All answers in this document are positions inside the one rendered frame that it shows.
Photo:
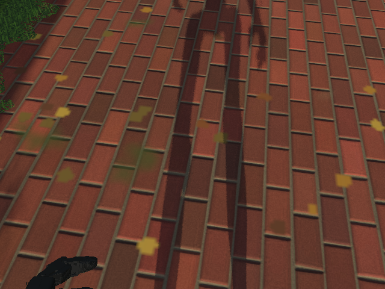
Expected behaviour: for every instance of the robot left hand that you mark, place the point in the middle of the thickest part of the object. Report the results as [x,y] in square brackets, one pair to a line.
[61,270]

